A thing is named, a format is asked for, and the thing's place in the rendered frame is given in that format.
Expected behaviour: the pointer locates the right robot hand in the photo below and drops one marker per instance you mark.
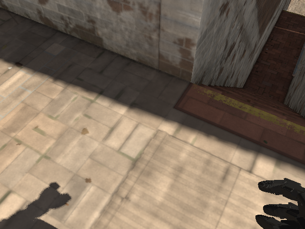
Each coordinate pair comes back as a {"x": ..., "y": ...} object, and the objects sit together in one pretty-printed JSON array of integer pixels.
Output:
[{"x": 292, "y": 216}]

